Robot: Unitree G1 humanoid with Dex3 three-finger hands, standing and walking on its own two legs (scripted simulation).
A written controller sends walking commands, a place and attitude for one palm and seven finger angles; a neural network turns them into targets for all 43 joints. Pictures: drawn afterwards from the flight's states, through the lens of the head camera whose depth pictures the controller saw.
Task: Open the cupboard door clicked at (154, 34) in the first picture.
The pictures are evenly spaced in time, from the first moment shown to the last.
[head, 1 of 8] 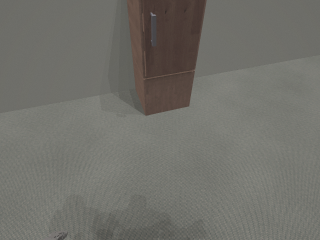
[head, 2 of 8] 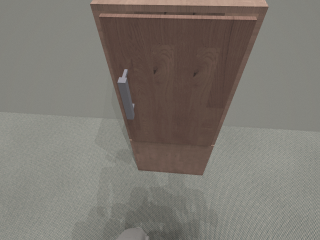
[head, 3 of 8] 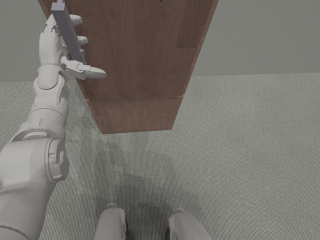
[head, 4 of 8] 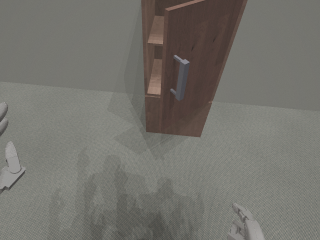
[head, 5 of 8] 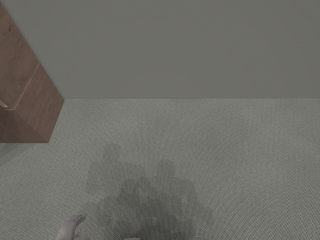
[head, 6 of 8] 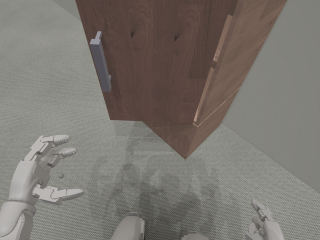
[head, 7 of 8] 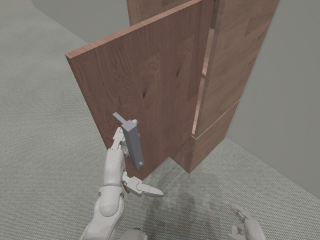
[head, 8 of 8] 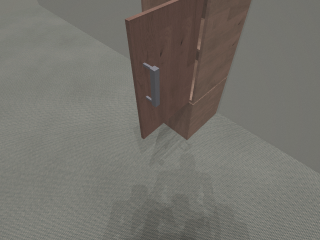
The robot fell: no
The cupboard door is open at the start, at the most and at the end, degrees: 0 94 91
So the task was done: yes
